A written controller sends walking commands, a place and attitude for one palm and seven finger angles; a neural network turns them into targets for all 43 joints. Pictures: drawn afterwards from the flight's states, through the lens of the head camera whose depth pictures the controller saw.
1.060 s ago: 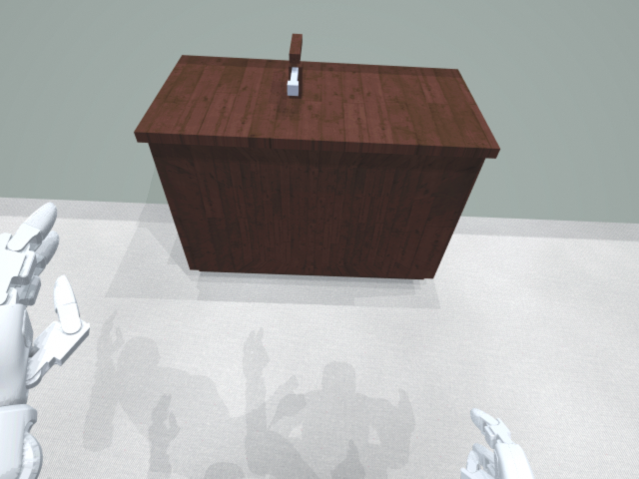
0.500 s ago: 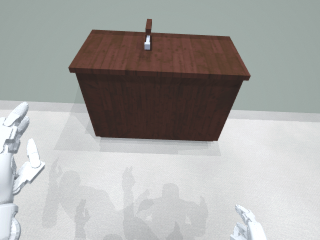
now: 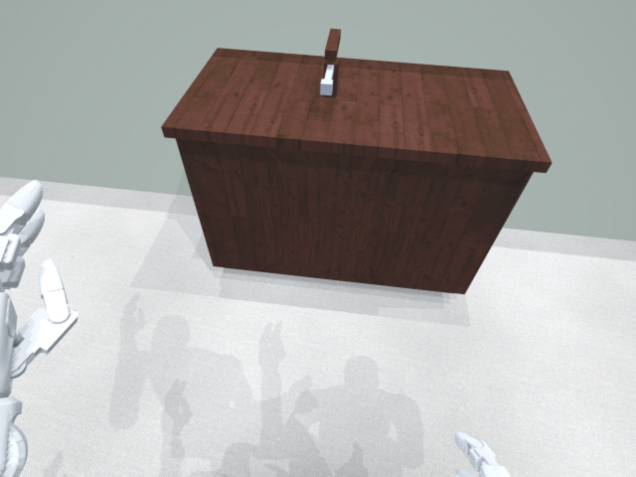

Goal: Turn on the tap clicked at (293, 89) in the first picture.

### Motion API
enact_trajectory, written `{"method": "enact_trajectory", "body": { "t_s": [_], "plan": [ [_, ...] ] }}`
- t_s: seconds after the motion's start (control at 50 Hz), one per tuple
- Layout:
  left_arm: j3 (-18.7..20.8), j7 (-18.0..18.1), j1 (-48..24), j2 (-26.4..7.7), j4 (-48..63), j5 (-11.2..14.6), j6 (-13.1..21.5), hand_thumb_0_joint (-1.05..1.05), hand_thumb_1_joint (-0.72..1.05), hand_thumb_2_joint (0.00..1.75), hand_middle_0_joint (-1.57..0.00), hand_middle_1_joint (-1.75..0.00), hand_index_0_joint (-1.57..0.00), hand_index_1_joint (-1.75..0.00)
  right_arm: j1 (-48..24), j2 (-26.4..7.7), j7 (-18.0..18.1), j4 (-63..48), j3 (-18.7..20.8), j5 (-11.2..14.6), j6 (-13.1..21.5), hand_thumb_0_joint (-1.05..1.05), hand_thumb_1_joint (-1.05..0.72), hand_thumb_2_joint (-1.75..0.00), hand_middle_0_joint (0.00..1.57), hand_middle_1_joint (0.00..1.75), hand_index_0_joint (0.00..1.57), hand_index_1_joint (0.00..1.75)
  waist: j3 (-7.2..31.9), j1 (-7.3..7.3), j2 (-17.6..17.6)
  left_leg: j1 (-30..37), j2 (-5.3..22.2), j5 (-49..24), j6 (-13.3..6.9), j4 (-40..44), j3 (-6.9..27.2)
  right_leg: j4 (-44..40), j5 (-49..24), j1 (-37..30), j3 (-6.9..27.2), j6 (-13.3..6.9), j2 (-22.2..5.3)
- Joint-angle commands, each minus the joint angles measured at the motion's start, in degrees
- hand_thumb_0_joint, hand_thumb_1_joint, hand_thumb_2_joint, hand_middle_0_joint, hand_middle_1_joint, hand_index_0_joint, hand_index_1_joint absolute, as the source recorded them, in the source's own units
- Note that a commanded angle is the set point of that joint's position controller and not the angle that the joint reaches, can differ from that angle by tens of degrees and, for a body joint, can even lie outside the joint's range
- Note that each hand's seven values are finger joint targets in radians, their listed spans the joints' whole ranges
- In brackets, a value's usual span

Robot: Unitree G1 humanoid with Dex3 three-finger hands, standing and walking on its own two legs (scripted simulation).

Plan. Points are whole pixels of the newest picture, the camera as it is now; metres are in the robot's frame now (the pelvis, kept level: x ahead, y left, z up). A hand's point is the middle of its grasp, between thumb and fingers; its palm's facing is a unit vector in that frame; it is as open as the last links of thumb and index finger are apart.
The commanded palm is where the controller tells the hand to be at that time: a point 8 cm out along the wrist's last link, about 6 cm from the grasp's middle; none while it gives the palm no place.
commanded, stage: walk to a spot facing it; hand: left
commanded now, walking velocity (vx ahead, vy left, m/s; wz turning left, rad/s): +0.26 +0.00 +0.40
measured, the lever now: (326, 87) +0.94 +0.00 +0.03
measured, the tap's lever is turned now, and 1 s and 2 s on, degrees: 0 0 0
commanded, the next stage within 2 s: turn to face it in 0.14 s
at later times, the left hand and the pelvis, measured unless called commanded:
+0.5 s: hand (49, 251) +0.27 +0.26 +0.20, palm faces +0.50 -0.77 -0.39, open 7.4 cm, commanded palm +0.22 +0.29 +0.20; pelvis +0.08 +0.00 +0.01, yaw +4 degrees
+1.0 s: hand (174, 211) +0.34 +0.16 +0.19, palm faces +0.21 -0.89 -0.41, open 7.4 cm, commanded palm +0.29 +0.21 +0.20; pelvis +0.08 -0.03 +0.01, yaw -12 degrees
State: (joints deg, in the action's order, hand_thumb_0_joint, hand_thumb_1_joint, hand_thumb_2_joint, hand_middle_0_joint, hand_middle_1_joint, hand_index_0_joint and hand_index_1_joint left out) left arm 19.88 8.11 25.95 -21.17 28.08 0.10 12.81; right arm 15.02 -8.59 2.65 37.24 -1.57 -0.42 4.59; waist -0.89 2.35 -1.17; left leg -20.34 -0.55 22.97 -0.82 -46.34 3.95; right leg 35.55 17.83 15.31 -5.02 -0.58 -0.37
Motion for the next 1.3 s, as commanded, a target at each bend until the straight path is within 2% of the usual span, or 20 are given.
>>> {"method": "enact_trajectory", "body": {
  "t_s": [0.0,0.08,0.18,0.2,0.22,0.24,0.26,0.38,0.52,0.54,0.58,0.6,0.68,0.92,1.0,1.04,1.08,1.2,1.24,1.28],
  "plan": [
    [10.2,1.7,1.4,-11.5,8.2,1.2,4.4,0.0,0.9,0.9,-0.2,-0.3,-0.2,-0.3,-6.8,-8.4,0.7,-9.3,4.1,0.3,1.9,0.0,-0.9,-0.9,0.2,0.3,0.2,0.3,1.7,-2.66,7.3,-23.8,3.9,6.2,1.4,-24.3,-1.7,-16.4,-14.8,-15.6,26.1,-13.0,-25.2],
    [9.1,2.0,-1.2,-10.1,10.5,0.6,5.1,0.0,0.9,0.9,-0.2,-0.3,-0.2,-0.3,-8.3,-6.7,1.2,-10.3,2.5,-0.2,0.1,0.0,-0.9,-0.9,0.2,0.3,0.2,0.3,1.4,-2.39,9.9,-14.2,6.5,1.4,1.3,-8.6,-7.2,-14.2,-25.7,-9.2,6.9,-7.8,-19.0],
    [6.8,3.5,-3.4,-8.9,16.7,0.9,3.7,0.0,0.9,0.9,-0.2,-0.3,-0.2,-0.3,-6.4,-6.7,2.3,-12.0,4.0,-0.1,1.7,0.0,-0.9,-0.9,0.2,0.3,0.2,0.3,8.9,-1.19,5.5,12.4,-1.2,-12.8,0.3,17.2,-18.3,3.9,-31.3,-3.8,-2.3,-2.4,-13.8],
    [7.1,3.7,-5.0,-9.5,19.4,1.0,4.3,0.0,0.9,0.9,-0.2,-0.3,-0.2,-0.3,-5.6,-7.7,2.6,-12.6,4.6,0.3,1.8,0.0,-0.9,-0.9,0.2,0.3,0.2,0.3,12.7,0.03,-1.2,23.3,3.1,-15.2,-2.1,18.7,-11.8,16.2,-25.1,3.0,-3.3,0.1,-11.9],
    [6.7,3.8,-3.4,-8.6,20.2,1.5,4.7,0.0,0.9,0.9,-0.2,-0.3,-0.2,-0.3,-6.3,-9.3,2.5,-12.7,5.1,0.3,2.0,0.0,-0.9,-0.9,0.2,0.3,0.2,0.3,15.2,-0.75,-16.5,30.8,18.9,-29.7,-9.8,20.5,10.0,31.6,8.0,15.2,-3.3,3.3,-4.0],
    [7.0,4.2,-6.8,-10.1,21.6,1.3,5.3,0.0,0.9,0.9,-0.2,-0.3,-0.2,-0.3,-5.9,-8.9,1.5,-12.7,4.5,0.8,2.2,0.0,-0.9,-0.9,0.2,0.3,0.2,0.3,14.7,-1.25,-13.9,28.2,24.8,-37.5,-14.4,23.5,21.4,39.3,18.9,18.4,2.3,2.2,-1.4],
    [8.8,3.2,-5.7,-12.2,16.1,1.0,4.6,0.0,0.9,0.9,-0.2,-0.3,-0.2,-0.3,-6.8,-9.5,1.4,-10.8,4.8,0.5,2.3,0.0,-0.9,-0.9,0.2,0.3,0.2,0.3,12.7,-1.21,-10.2,22.2,26.9,-26.8,-15.1,25.2,21.7,42.1,17.1,20.3,6.3,2.2,-4.2],
    [6.1,1.6,-4.5,-7.6,18.7,1.4,3.7,0.0,0.9,0.9,-0.2,-0.3,-0.2,-0.3,-7.9,-9.0,0.5,-10.9,3.9,0.3,3.4,0.0,-0.9,-0.9,0.2,0.3,0.2,0.3,6.2,-2.53,-13.1,4.7,19.4,-16.0,-7.2,29.3,-3.8,21.2,4.9,9.4,1.6,2.3,-4.7],
    [4.9,0.8,-7.4,-6.2,7.5,1.3,1.0,0.0,0.9,0.9,-0.2,-0.3,-0.2,-0.3,-7.3,-9.2,0.4,-12.5,3.9,0.7,4.1,0.0,-0.9,-0.9,0.2,0.3,0.2,0.3,5.4,-3.31,-8.1,4.7,19.4,-11.0,-1.4,17.2,-12.6,-1.6,-1.8,0.5,-3.5,3.5,0.0],
    [4.3,0.6,-9.7,-6.9,7.5,1.0,1.0,0.0,0.9,0.9,-0.2,-0.3,-0.2,-0.3,-6.9,-8.9,0.4,-12.5,3.7,0.7,4.0,0.0,-0.9,-0.9,0.2,0.3,0.2,0.3,4.8,-3.13,-3.9,3.0,17.3,-9.3,-0.2,10.8,-13.1,-6.5,-7.3,-1.1,-0.5,2.5,-1.7],
    [6.5,1.3,-11.7,-10.8,6.9,0.5,1.1,0.0,0.9,0.9,-0.2,-0.3,-0.2,-0.3,-7.9,-6.6,0.4,-13.4,2.6,0.4,3.8,0.0,-0.9,-0.9,0.2,0.3,0.2,0.3,6.0,-2.97,17.0,-9.9,4.9,12.5,4.2,-9.5,-13.6,-12.7,-38.1,-6.3,26.3,-6.5,-17.1],
    [7.2,1.5,-9.9,-10.4,6.3,1.6,0.3,0.0,0.9,0.9,-0.2,-0.3,-0.2,-0.3,-7.5,-7.8,0.1,-13.1,3.8,0.6,3.4,0.0,-0.9,-0.9,0.2,0.3,0.2,0.3,8.5,-3.97,21.2,-10.6,3.8,12.1,4.7,-18.4,-7.6,-16.0,-36.6,-6.3,33.4,-7.5,-19.3],
    [9.2,2.2,-3.5,-11.0,14.3,2.0,2.5,0.0,0.9,0.9,-0.2,-0.3,-0.2,-0.3,-9.0,-6.4,-0.2,-12.7,2.2,0.5,0.4,0.0,-0.9,-0.9,0.2,0.3,0.2,0.3,12.7,-2.95,7.7,-12.1,4.5,3.4,5.4,-20.5,-4.0,-10.4,-37.6,-12.6,21.2,-9.0,-14.3],
    [7.6,1.6,-0.9,-9.6,11.4,2.5,2.6,0.0,0.9,0.9,-0.2,-0.3,-0.2,-0.3,-6.2,-9.6,-0.6,-15.4,3.8,1.4,-2.6,0.0,-0.9,-0.9,0.2,0.3,0.2,0.3,9.6,-2.93,4.9,8.1,3.6,-2.8,2.5,19.4,-6.3,-17.3,-2.7,0.8,25.8,-5.6,-9.1],
    [8.3,1.2,-2.5,-10.7,12.7,1.4,3.2,0.0,0.9,0.9,-0.2,-0.3,-0.2,-0.3,-8.0,-10.5,0.3,-16.1,3.8,1.0,-1.9,0.0,-0.9,-0.9,0.2,0.3,0.2,0.3,4.3,-4.23,-17.7,3.5,23.6,2.4,-7.7,34.2,9.9,11.8,7.9,9.9,11.2,1.2,3.7],
    [6.4,0.6,-4.5,-9.5,12.7,0.5,3.2,0.0,0.9,0.9,-0.2,-0.3,-0.2,-0.3,-6.9,-9.5,0.3,-15.4,4.6,0.6,-0.7,0.0,-0.9,-0.9,0.2,0.3,0.2,0.3,0.2,-3.72,-11.8,-0.4,25.0,-4.3,-9.4,32.9,6.9,24.4,7.3,11.5,8.4,2.4,1.4],
    [3.4,0.5,-4.4,-6.6,12.6,0.6,2.5,0.0,0.9,0.9,-0.2,-0.3,-0.2,-0.3,-5.5,-10.6,-0.4,-14.3,4.8,1.0,0.3,0.0,-0.9,-0.9,0.2,0.3,0.2,0.3,1.3,-3.55,-11.7,5.2,20.7,-18.0,-5.8,27.4,-3.3,16.6,8.0,11.7,3.7,2.8,0.9],
    [5.7,1.0,-7.1,-9.0,11.7,0.5,2.6,0.0,0.9,0.9,-0.2,-0.3,-0.2,-0.3,-4.6,-10.9,-1.2,-12.5,4.6,0.7,3.1,0.0,-0.9,-0.9,0.2,0.3,0.2,0.3,5.2,-2.44,-11.2,8.5,18.4,-30.2,-1.0,16.4,-7.6,-7.2,-1.9,-2.3,-2.4,2.8,1.9],
    [7.4,1.1,-6.0,-10.5,10.7,0.3,3.2,0.0,0.9,0.9,-0.2,-0.3,-0.2,-0.3,-5.0,-9.3,-1.5,-13.0,4.2,1.1,2.7,0.0,-0.9,-0.9,0.2,0.3,0.2,0.3,7.3,-2.08,-3.0,2.1,13.7,-20.4,2.0,7.0,-11.3,-10.7,-22.7,-9.5,6.1,-0.8,-5.5],
    [11.0,1.6,-0.7,-12.8,7.7,1.8,2.4,0.0,0.9,0.9,-0.2,-0.3,-0.2,-0.3,-6.8,-8.5,-1.1,-13.9,4.8,1.4,1.8,0.0,-0.9,-0.9,0.2,0.3,0.2,0.3,9.8,-4.09,17.5,-8.7,4.1,8.4,4.2,-9.2,-9.0,-13.1,-39.7,-11.1,26.3,-8.2,-16.9]
  ]
}}
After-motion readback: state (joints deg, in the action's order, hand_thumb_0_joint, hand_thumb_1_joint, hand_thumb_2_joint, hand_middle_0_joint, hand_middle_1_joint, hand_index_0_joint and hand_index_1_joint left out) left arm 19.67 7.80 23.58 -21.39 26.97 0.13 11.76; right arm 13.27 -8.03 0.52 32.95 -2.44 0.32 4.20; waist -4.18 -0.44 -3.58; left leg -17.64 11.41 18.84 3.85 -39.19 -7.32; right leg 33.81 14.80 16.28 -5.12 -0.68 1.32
